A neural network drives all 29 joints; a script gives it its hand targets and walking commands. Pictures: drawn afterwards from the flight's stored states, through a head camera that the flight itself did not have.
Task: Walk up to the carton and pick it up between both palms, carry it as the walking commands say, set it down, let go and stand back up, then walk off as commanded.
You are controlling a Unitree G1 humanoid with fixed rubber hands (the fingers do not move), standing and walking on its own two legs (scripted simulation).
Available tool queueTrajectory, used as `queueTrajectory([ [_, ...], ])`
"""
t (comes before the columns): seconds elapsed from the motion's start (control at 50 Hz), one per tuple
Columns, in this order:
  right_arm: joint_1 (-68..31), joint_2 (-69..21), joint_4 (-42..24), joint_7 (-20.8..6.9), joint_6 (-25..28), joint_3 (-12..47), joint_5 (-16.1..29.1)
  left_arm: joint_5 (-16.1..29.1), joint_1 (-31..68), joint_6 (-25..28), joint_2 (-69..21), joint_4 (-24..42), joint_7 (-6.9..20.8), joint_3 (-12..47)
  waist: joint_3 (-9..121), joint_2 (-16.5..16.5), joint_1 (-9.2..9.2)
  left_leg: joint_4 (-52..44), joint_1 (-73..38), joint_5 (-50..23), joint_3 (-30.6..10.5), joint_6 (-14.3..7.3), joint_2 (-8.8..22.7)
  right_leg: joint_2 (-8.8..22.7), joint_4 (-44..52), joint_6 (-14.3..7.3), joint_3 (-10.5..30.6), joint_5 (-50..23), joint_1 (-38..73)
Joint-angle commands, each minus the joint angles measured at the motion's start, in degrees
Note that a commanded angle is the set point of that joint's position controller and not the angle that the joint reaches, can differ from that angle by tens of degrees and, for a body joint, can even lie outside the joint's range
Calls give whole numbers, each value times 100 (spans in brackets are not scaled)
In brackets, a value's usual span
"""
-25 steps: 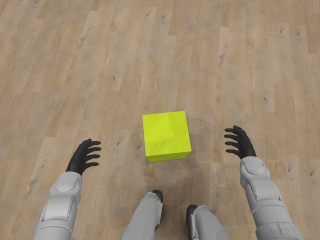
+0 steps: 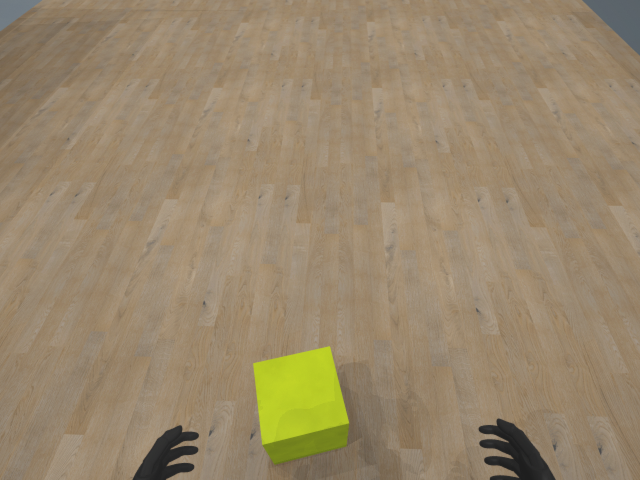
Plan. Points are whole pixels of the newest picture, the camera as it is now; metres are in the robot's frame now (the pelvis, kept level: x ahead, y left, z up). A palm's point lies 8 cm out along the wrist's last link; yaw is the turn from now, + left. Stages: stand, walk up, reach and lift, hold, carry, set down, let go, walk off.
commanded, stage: let go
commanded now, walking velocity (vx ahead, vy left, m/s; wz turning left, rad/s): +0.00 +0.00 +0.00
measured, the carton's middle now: (301, 406) +0.41 +0.09 -0.65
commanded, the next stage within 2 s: stand in 0.34 s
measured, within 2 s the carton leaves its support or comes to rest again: neither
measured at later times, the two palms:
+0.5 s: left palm out of the picture +0.11 +0.26 -0.10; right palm out of the picture +0.14 -0.27 -0.09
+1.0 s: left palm out of the picture +0.05 +0.29 -0.11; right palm out of the picture +0.01 -0.28 -0.11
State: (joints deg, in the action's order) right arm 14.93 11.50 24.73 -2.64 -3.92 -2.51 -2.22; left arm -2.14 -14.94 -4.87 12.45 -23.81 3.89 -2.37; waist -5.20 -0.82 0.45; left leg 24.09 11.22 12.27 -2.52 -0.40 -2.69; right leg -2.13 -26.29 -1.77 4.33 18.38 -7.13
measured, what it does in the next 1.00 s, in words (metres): stands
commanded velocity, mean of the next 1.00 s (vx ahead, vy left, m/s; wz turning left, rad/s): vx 0.00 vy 0.00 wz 0.00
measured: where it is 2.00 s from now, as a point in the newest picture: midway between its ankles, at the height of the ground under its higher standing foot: outside the picture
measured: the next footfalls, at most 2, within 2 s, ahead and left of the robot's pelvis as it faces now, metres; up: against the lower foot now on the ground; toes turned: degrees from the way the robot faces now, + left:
none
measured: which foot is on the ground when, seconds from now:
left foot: down 0.00-1.00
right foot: down 0.00-1.00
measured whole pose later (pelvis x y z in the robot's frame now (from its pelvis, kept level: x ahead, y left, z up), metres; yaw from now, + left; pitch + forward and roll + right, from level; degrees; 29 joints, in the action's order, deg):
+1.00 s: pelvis -0.03 +0.01 +0.00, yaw -2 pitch -3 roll +0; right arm 16.9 15.3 54.5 0.1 1.1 -3.7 -2.5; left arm -2.7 -20.0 1.8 19.4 -47.3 -0.1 -1.9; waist 4.9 -2.1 -0.5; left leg 26.9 12.1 12.0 -0.7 -0.5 -0.7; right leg -3.5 -26.6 -1.5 5.0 16.1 -7.4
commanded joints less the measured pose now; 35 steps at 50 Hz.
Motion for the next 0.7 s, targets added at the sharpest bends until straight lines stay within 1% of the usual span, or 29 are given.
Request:
queueTrajectory([
  [0.0,-691,484,-1085,-4,111,-39,151,162,407,55,639,483,64,-143,647,-570,105,84,-1311,-1421,289,-37,-132,199,580,294,-165,-1845,-565],
  [0.06,-606,409,-925,-13,105,50,193,67,372,93,748,626,38,-376,786,-33,176,114,-1142,-1410,264,-8,-160,275,435,339,-108,-2234,-219],
  [0.08,-688,347,-945,-20,70,18,184,46,445,-11,778,576,43,-379,502,-335,118,120,-1232,-1203,286,-28,-178,273,596,394,-170,-1829,-405],
  [0.16,-660,499,-617,130,99,-116,259,-60,566,-258,848,724,-66,-331,743,-138,57,320,-1055,-1090,263,108,-243,301,398,373,-89,-2514,-57],
  [0.18,-493,527,-520,179,120,-158,273,-100,586,-270,924,839,-95,-390,887,28,24,425,-1025,-1232,216,170,-186,332,275,379,15,-2866,103],
  [0.2,-388,503,-401,209,144,-132,302,-112,500,-354,886,822,-122,-340,676,-53,-61,392,-800,-1225,203,203,-218,348,246,390,16,-3360,160],
  [0.22,-461,478,-428,208,181,-125,309,-126,591,-394,821,713,-136,-385,666,-372,-92,405,-687,-1147,203,176,-228,385,196,440,66,-3583,196],
  [0.24,-578,523,-426,276,204,-135,319,-173,487,-485,900,766,-172,-454,770,-250,29,453,-458,-783,132,226,-154,566,225,486,220,-3618,486],
  [0.28,-454,539,-333,378,209,-76,365,-88,721,-502,936,820,-194,-322,765,-538,-151,486,-316,-894,142,193,-183,444,1,535,91,-4420,498],
  [0.3,-154,1283,611,377,250,-275,-30,114,55,-108,1497,-132,-429,-524,1884,-361,297,534,-130,-1719,68,50,436,573,-165,313,118,-3486,743],
  [0.32,-256,1310,623,312,265,-312,-25,27,127,28,1529,-159,-458,-510,1901,-413,288,477,-297,-1785,-18,90,375,449,-89,192,95,-3114,554],
  [0.34,-432,1343,701,298,292,-363,-52,37,170,104,1532,-223,-474,-516,1667,-152,245,542,-260,-1644,-24,135,357,428,31,231,112,-2903,165],
  [0.36,-295,1172,680,371,325,-305,-100,24,303,253,1280,-211,-450,-359,1562,65,-26,618,-274,-1390,159,78,429,532,57,117,379,-2811,64],
  [0.38,-365,1117,806,390,371,-325,-161,15,71,365,1431,-436,-453,-384,1462,209,72,659,-277,-1026,132,110,397,600,223,148,479,-2566,-51],
  [0.4,-370,1145,917,391,437,-331,-118,-32,153,479,1448,-490,-454,-386,1381,203,-21,516,-310,-1122,-7,100,503,574,243,119,496,-2302,-183],
  [0.42,-418,1166,995,427,464,-332,-70,-25,203,515,1358,-582,-475,-380,1496,437,-71,535,-306,-1208,-65,79,542,584,173,54,509,-2243,-166],
  [0.44,-378,1179,1129,410,517,-319,-33,28,160,589,1301,-643,-464,-380,1329,71,10,507,-277,-1390,-224,2,612,560,188,48,509,-2175,-386],
  [0.46,-477,1170,1218,379,522,-345,-42,-8,184,628,1213,-748,-425,-359,1221,-4,12,512,-268,-1518,-158,-6,575,486,212,20,401,-2357,-450],
  [0.48,-322,1289,1237,396,552,-372,-6,-71,285,627,1348,-742,-459,-399,977,150,-166,479,-128,-1522,-265,-57,685,530,170,12,398,-2482,-514],
  [0.5,-450,1288,1343,400,542,-349,-53,-4,325,641,1238,-753,-431,-370,890,-45,-66,426,55,-1602,-254,-105,646,463,207,100,315,-2373,-469],
  [0.52,-462,1180,1406,396,539,-363,-38,-54,168,652,1390,-855,-468,-440,813,88,-13,425,-81,-1728,-295,-92,640,513,230,56,337,-2353,-617],
  [0.54,-442,1214,1425,409,567,-348,-30,-16,14,687,1361,-941,-480,-441,803,-172,-14,512,-82,-1965,-226,-142,727,562,125,-4,397,-2781,-554],
  [0.56,-415,1180,1479,409,562,-369,-41,-14,224,712,1358,-966,-469,-385,740,-186,-131,398,-172,-1647,-268,-132,664,517,216,49,384,-2574,-726],
  [0.58,-326,1339,1500,408,605,-385,-58,-68,25,740,1518,-1028,-482,-463,872,46,1,379,-149,-1581,-293,-137,728,565,220,28,427,-2315,-515],
  [0.6,-335,1346,1632,387,598,-400,-37,-51,-90,749,1529,-1175,-491,-436,871,159,-29,354,-166,-1466,-276,-144,696,535,301,14,447,-2293,-502],
  [0.62,-593,1478,1578,398,624,-440,-60,-36,-106,756,1566,-1151,-489,-461,735,183,54,338,-120,-1645,-303,-132,657,511,317,18,380,-2281,-595],
  [0.64,-370,1339,1672,416,601,-422,33,-62,-99,775,1558,-1221,-495,-441,760,363,-73,248,-114,-1609,-200,-90,664,487,299,29,383,-2139,-568],
  [0.66,-411,1494,1758,430,660,-442,-8,-44,-32,769,1421,-1232,-461,-403,720,434,-59,219,-74,-1422,-252,-141,697,521,356,-2,430,-1940,-580],
  [0.68,-278,1503,1796,423,628,-430,-30,-41,88,774,1577,-1245,-470,-430,669,206,-96,109,63,-1207,-259,-106,702,465,306,27,435,-1569,-591],
])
